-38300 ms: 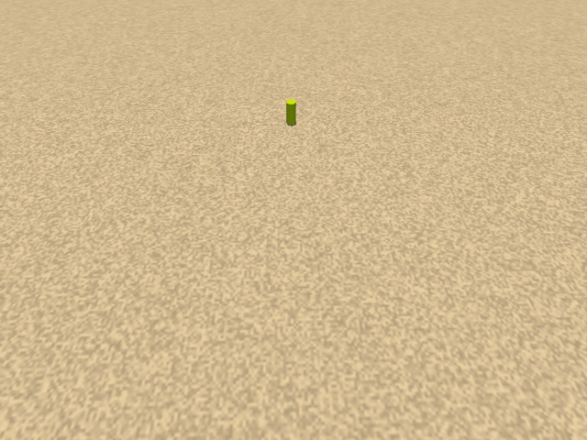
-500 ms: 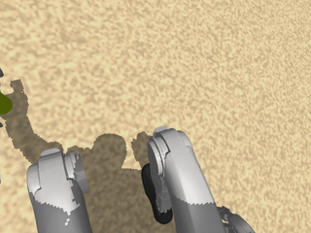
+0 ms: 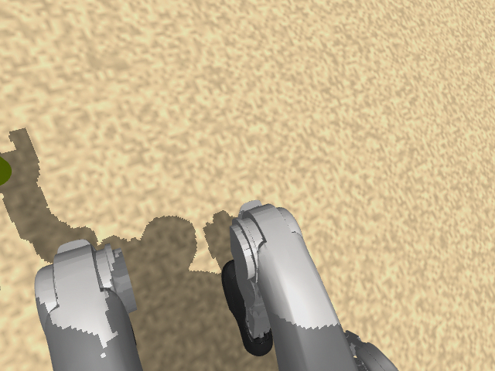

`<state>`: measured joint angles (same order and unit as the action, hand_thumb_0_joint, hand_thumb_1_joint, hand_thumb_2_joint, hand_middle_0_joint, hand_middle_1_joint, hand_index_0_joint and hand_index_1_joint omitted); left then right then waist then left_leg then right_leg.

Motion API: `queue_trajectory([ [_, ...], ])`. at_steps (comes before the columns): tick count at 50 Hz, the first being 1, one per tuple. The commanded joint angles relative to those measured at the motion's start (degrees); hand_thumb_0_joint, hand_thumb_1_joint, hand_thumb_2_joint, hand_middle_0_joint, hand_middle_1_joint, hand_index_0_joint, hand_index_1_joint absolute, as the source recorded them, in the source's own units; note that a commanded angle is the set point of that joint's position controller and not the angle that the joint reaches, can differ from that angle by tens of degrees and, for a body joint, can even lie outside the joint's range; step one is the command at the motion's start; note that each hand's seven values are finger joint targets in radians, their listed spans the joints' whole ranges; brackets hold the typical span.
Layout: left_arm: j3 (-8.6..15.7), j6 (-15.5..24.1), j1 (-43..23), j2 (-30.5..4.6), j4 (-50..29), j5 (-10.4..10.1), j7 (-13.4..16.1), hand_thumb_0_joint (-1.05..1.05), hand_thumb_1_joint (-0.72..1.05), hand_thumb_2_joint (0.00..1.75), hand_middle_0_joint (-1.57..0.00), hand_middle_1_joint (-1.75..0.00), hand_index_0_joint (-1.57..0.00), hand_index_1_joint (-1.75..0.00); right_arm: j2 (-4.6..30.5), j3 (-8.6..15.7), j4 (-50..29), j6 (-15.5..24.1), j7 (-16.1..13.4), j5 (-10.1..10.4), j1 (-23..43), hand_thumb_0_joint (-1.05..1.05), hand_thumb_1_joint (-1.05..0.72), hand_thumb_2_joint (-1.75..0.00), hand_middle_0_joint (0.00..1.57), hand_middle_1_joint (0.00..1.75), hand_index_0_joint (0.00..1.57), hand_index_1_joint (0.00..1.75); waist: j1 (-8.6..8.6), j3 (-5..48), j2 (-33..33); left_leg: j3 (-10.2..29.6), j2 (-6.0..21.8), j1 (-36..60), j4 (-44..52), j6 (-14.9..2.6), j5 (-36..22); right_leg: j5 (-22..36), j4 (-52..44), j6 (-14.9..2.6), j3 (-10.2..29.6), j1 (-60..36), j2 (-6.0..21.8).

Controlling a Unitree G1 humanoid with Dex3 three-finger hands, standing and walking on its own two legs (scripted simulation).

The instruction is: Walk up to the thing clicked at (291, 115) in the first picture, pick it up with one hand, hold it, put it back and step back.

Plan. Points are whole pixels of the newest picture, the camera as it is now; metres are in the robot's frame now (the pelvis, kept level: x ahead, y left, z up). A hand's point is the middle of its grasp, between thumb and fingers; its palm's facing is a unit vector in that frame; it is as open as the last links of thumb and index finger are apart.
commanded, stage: close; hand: left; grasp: from above
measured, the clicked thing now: out of the picture +0.47 +0.34 -0.24
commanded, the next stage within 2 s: settle in 1.00 s
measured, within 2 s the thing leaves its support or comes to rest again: leaves its support in 1.52 s
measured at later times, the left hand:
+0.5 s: hand out of the picture +0.45 +0.33 -0.20, palm faces -0.43 -0.14 -0.89, open 11.1 cm
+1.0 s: hand out of the picture +0.44 +0.32 -0.20, palm faces -0.43 -0.14 -0.89, open 8.7 cm
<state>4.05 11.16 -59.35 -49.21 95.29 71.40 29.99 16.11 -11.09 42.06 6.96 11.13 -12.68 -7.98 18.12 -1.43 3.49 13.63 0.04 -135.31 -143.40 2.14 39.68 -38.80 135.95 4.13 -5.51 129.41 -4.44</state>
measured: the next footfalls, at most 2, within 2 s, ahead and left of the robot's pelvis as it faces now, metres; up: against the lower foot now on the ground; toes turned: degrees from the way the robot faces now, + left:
none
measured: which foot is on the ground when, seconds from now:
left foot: down 0.00-1.00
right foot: down 0.00-1.00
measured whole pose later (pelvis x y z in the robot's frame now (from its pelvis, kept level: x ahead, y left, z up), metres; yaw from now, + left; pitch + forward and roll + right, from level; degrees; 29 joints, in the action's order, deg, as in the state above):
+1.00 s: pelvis +0.00 +0.00 +0.00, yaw +0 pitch +31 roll -11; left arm 4.2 12.5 -59.1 -49.3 95.1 72.3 29.5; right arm 16.8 -10.6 41.5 6.3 10.6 -12.8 -7.5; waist 17.6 -1.0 3.6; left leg 13.6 -0.2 -135.2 -143.2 2.4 39.9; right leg -39.2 136.1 4.0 -5.5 129.3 -4.1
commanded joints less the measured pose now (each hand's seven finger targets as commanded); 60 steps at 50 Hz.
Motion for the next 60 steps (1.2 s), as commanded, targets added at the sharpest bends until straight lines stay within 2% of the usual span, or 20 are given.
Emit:
queue_trajectory([
  [1, 0.81, 0.39, -12.11, -9.62, -3.51, -0.36, 0.45, 0.0, -0.4, 1.0, -0.17, -1.03, -0.17, -1.03, 16.57, 4.59, -0.03, -0.07, -0.59, 0.06, -10.5, 0.0, -0.91, -0.91, 0.2, 0.3, 0.2, 0.3, 0.92, 33.53, -20.53, -7.3, 0.61, 25.37, 15.22, -3.08, -8.39, 11.73, -12.1, -5.4, -7.66, -18.78, -1.22],
  [5, 1.07, 0.75, -13.3, -10.34, -4.85, -0.09, 0.45, 0.0, -0.37, 1.03, -0.19, -1.06, -0.19, -1.06, 17.18, 4.95, -0.57, -0.09, -0.83, 0.11, -10.3, 0.0, -0.91, -0.91, 0.2, 0.3, 0.2, 0.3, 0.28, 33.65, -21.89, -7.31, 0.5, 25.95, 15.49, -2.83, -7.25, 10.18, -11.92, -5.74, -7.73, -17.4, -1.01],
  [6, 0.93, 0.32, -9.75, -9.21, -1.61, 0.3, 0.35, 0.0, -0.3, 0.95, -0.22, -1.05, -0.23, -1.03, 16.55, 4.47, -0.34, -0.12, -0.73, -0.12, -10.42, 0.0, -0.9, -0.9, 0.2, 0.3, 0.2, 0.3, 0.3, 33.15, -21.13, -7.35, 0.47, 26.2, 15.37, -2.82, -7.85, 10.69, -11.75, -5.61, -7.79, -17.98, -1.08],
  [8, -0.01, 0.57, -11.3, -8.56, -2.34, 0.46, 0.26, 0.0, -0.23, 0.93, -0.28, -1.01, -0.29, -1.0, 16.53, 4.23, -0.56, -0.31, -0.89, 0.08, -10.05, 0.0, -0.9, -0.9, 0.2, 0.3, 0.2, 0.3, 1.29, 33.06, -20.64, -7.01, 0.56, 26.4, 15.19, -2.86, -7.84, 11.12, -11.72, -5.59, -7.94, -16.94, -1.16],
  [11, 0.82, 0.66, -11.85, -9.96, -3.43, 0.67, 0.22, 0.0, -0.19, 0.88, -0.29, -1.0, -0.32, -0.98, 16.84, 4.96, -0.18, -0.26, -1.06, -0.01, -10.63, 0.0, -0.9, -0.9, 0.2, 0.3, 0.2, 0.3, 0.46, 32.94, -21.18, -7.62, 0.36, 26.06, 15.13, -2.94, -7.69, 11.07, -11.97, -5.56, -7.47, -17.63, -1.02],
  [13, -0.47, 0.46, -10.56, -7.02, -1.21, 0.41, 0.1, 0.0, -0.16, 0.85, -0.31, -0.98, -0.33, -0.95, 16.75, 4.48, -0.58, -0.03, -0.86, -0.19, -10.24, 0.0, -0.9, -0.9, 0.2, 0.3, 0.2, 0.3, 2.21, 29.94, -19.49, -7.09, 0.53, 25.43, 14.9, -2.78, -7.88, 10.93, -11.74, -5.62, -8.14, -15.66, -1.02],
  [15, -0.06, 1.04, -14.36, -9.06, -4.76, 0.14, 0.3, 0.0, -0.15, 0.82, -0.31, -0.97, -0.34, -0.94, 17.04, 4.49, -0.44, -0.04, -0.98, -0.09, -10.79, 0.0, -0.9, -0.9, 0.2, 0.3, 0.2, 0.3, 2.04, 32.65, -21.1, -7.03, 0.59, 26.68, 14.72, -2.88, -8.73, 12.02, -11.92, -5.54, -7.89, -17.44, -1.01],
  [16, 0.32, 1.08, -14.07, -10.09, -5.06, 0.15, 0.31, 0.0, -0.15, 0.81, -0.32, -0.97, -0.35, -0.94, 16.68, 4.57, -0.4, -0.07, -1.07, 0.12, -10.34, 0.0, -0.9, -0.9, 0.2, 0.3, 0.2, 0.3, 0.81, 34.22, -21.27, -7.15, 0.58, 26.76, 14.93, -2.93, -7.83, 11.01, -12.05, -5.61, -7.58, -17.74, -1.02],
  [18, -0.24, 0.8, -12.42, -8.76, -3.97, 0.14, 0.02, 0.0, -0.11, 0.8, -0.33, -0.96, -0.37, -0.93, 17.19, 5.05, -0.64, 0.15, -0.96, -0.11, -10.15, 0.0, -0.9, -0.9, 0.2, 0.3, 0.2, 0.3, 1.05, 31.66, -21.4, -7.33, 0.53, 26.31, 14.93, -2.72, -7.23, 10.21, -12.03, -5.75, -7.78, -16.05, -0.99],
  [22, 0.82, 0.97, -12.99, -10.6, -5.61, 0.44, 0.14, 0.0, -0.05, 0.78, -0.4, -0.92, -0.43, -0.89, 16.95, 4.83, -0.29, -0.26, -0.98, -0.03, -10.82, 0.0, -0.9, -0.9, 0.2, 0.3, 0.2, 0.3, 0.46, 34.38, -22.45, -7.4, 0.46, 27.34, 15.2, -2.7, -9.14, 12.07, -11.72, -5.6, -7.65, -18.21, -0.95],
  [24, -0.35, 0.28, -9.77, -7.6, -2.77, 0.57, -0.24, 0.0, -0.01, 0.76, -0.43, -0.91, -0.46, -0.88, 16.52, 4.78, -0.55, -0.21, -0.81, -0.2, -10.21, 0.0, -0.9, -0.9, 0.2, 0.3, 0.2, 0.3, 0.81, 32.38, -21.96, -7.27, 0.47, 27.61, 15.31, -2.5, -9.22, 11.86, -11.42, -5.72, -7.99, -16.6, -0.89],
  [27, 0.51, 0.68, -13.04, -9.82, -6.51, 0.03, -0.12, 0.0, 0.04, 0.74, -0.46, -0.89, -0.49, -0.86, 17.13, 5.08, -0.44, -0.39, -0.9, 0.11, -10.44, 0.0, -0.9, -0.9, 0.2, 0.3, 0.2, 0.3, 0.55, 34.64, -22.77, -7.13, 0.48, 28.16, 15.59, -2.6, -8.95, 11.85, -11.58, -5.7, -7.81, -17.25, -0.87],
  [30, -0.59, 0.38, -10.37, -6.92, -4.11, 0.09, -0.53, 0.0, 0.07, 0.7, -0.49, -0.86, -0.52, -0.82, 16.69, 5.05, -0.37, -0.48, -0.84, -0.05, -10.7, 0.0, -0.9, -0.9, 0.2, 0.3, 0.2, 0.3, 1.04, 33.32, -20.99, -7.41, 0.43, 27.18, 14.95, -2.74, -9.45, 12.41, -11.93, -5.54, -7.72, -17.24, -0.87],
  [34, 0.07, 1.23, -11.67, -8.57, -7.46, -0.75, -0.54, 0.0, 0.1, 0.7, -0.52, -0.84, -0.55, -0.81, 16.85, 5.59, -0.45, -0.5, -0.86, 0.2, -10.36, 0.0, -0.9, -0.9, 0.2, 0.3, 0.2, 0.3, -0.18, 34.93, -21.89, -7.71, 0.34, 26.96, 15.3, -2.84, -9.17, 12.07, -12.24, -5.59, -7.17, -18.73, -0.89],
  [38, -0.75, 1.42, -11.8, -6.9, -5.92, -0.48, -0.46, 0.0, 0.15, 0.65, -0.55, -0.82, -0.59, -0.78, 16.53, 5.61, -0.37, -0.62, -0.86, 0.4, -10.61, 0.0, -0.9, -0.9, 0.2, 0.3, 0.2, 0.3, 0.8, 33.92, -21.23, -7.34, 0.39, 27.18, 15.18, -2.74, -8.95, 11.83, -11.99, -5.69, -7.5, -17.36, -0.85],
  [44, 1.18, 1.61, -11.71, -9.55, -5.29, 0.23, 0.48, 0.0, 0.26, 0.66, -0.64, -0.8, -0.67, -0.76, 16.4, 5.12, -0.04, -0.89, -0.94, -0.05, -11.0, 0.0, -0.9, -0.9, 0.2, 0.3, 0.2, 0.3, 0.19, 35.42, -19.89, -7.92, 0.38, 26.04, 14.34, -3.19, -9.67, 12.97, -12.7, -5.1, -6.8, -20.1, -1.03],
  [50, 0.57, 1.49, -12.54, -9.81, -3.48, 0.85, 0.59, 0.0, 0.35, 0.62, -0.7, -0.77, -0.74, -0.73, 16.81, 5.21, -0.67, -0.44, -1.21, -0.18, -10.29, 0.0, -0.9, -0.9, 0.2, 0.3, 0.2, 0.3, 1.21, 30.88, -18.83, -7.75, 0.34, 23.72, 14.8, -3.18, -5.57, 8.53, -12.84, -5.47, -6.9, -17.51, -1.02],
  [55, 0.64, 1.38, -12.83, -9.93, -3.74, 1.55, 0.64, 0.0, 0.42, 0.64, -0.76, -0.77, -0.79, -0.73, 17.01, 4.86, -0.64, -0.44, -1.36, -0.41, -10.35, 0.0, -0.9, -0.9, 0.2, 0.3, 0.2, 0.3, 1.01, 33.16, -20.22, -7.48, 0.4, 26.44, 14.56, -2.95, -8.47, 11.35, -12.17, -5.4, -7.42, -17.55, -0.85],
  [57, 0.24, 1.58, -12.63, -9.66, -3.4, 1.04, 0.75, 0.0, 0.3, 0.66, -0.76, -0.8, -0.79, -0.77, 16.9, 4.78, -0.3, -0.45, -1.33, -0.54, -10.53, 0.0, -0.93, -0.91, 0.2, 0.3, 0.2, 0.3, 1.51, 33.25, -20.02, -7.61, 0.44, 25.72, 14.5, -3.08, -8.36, 11.71, -12.44, -5.24, -7.11, -18.79, -1.03],
  [60, 0.59, 1.44, -13.15, -10.43, -4.41, 1.01, 0.79, 0.0, 0.33, 0.67, -0.76, -0.81, -0.79, -0.78, 17.06, 5.03, -0.52, -0.1, -1.27, -0.46, -10.3, 0.0, -0.93, -0.91, 0.2, 0.3, 0.2, 0.3, 0.94, 32.29, -20.7, -7.73, 0.39, 25.86, 14.72, -2.92, -8.09, 11.11, -12.13, -5.52, -7.27, -17.54, -0.91],
])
